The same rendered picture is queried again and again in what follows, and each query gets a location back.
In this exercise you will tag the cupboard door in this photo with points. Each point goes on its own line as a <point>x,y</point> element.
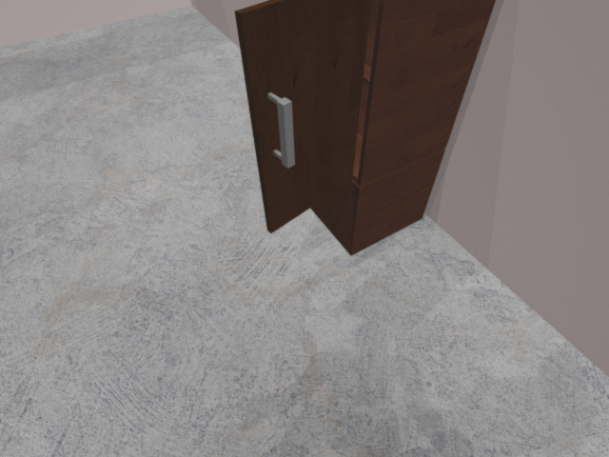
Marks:
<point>311,52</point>

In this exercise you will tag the handle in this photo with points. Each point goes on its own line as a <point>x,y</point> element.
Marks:
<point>285,119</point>

